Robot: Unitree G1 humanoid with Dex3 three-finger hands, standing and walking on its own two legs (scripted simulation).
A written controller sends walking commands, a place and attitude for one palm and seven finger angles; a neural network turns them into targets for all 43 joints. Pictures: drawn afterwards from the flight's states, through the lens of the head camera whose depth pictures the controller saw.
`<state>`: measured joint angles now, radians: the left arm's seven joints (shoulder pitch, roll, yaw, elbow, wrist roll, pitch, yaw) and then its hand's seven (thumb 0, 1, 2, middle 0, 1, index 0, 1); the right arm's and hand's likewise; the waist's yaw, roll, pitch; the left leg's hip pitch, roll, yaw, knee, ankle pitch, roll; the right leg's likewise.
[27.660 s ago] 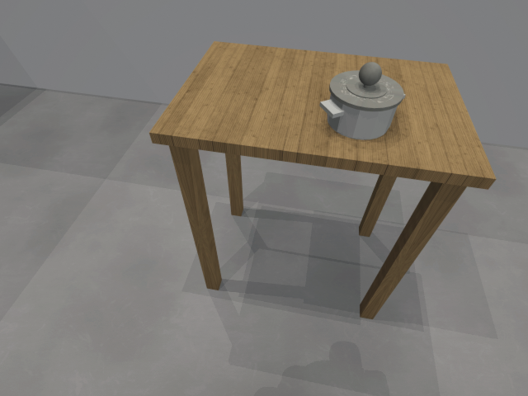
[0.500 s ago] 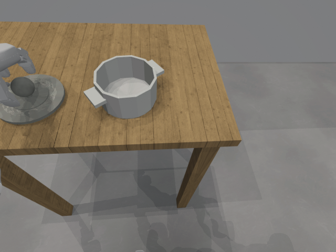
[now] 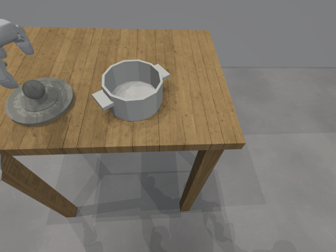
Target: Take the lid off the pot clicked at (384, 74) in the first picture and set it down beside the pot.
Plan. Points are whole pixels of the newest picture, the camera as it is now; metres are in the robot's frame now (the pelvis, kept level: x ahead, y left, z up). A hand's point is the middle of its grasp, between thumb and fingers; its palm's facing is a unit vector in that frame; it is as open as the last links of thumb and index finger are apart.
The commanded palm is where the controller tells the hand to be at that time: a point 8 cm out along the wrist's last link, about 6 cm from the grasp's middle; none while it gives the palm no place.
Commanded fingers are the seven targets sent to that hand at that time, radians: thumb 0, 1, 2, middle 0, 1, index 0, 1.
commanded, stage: raise the empty hand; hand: left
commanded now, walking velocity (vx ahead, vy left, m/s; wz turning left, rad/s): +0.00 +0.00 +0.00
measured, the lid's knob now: (33, 89) +0.48 +0.32 +0.10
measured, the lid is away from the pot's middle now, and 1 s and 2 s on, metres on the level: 0.24 0.24 0.24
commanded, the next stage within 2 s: draw the hand back to the body in 0.58 s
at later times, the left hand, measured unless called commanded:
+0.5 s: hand out of the picture +0.46 +0.33 +0.24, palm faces -0.25 -0.10 -0.96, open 11.0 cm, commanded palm +0.47 +0.32 +0.31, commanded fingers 0.00 -0.10 0.83 -0.43 -0.70 -0.43 -0.70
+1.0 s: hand out of the picture +0.45 +0.31 +0.24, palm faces -0.20 -0.08 -0.98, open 11.0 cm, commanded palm +0.41 +0.31 +0.30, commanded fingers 0.00 -0.10 0.83 -0.43 -0.70 -0.43 -0.70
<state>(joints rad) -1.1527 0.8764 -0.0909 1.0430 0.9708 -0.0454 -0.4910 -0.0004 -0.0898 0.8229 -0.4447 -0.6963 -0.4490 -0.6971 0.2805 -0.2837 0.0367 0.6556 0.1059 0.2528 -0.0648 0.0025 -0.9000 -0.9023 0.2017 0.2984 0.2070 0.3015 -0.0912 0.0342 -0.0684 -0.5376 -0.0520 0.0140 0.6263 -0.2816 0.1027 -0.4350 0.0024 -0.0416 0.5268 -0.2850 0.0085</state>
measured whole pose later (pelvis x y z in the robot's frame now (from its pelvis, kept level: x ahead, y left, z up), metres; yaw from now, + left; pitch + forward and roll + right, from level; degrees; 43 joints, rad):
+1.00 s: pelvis +0.01 -0.02 +0.01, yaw +0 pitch +8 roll -2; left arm -0.96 0.92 0.02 0.76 0.92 0.08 -0.54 0.00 -0.09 0.82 -0.45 -0.70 -0.45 -0.70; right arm 0.22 -0.30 0.04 0.61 0.11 0.28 -0.04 0.00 -0.90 -0.90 0.20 0.30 0.20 0.30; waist -0.07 0.06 -0.06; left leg -0.42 -0.04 0.02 0.54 -0.27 0.08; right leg -0.33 0.01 -0.03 0.47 -0.28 0.00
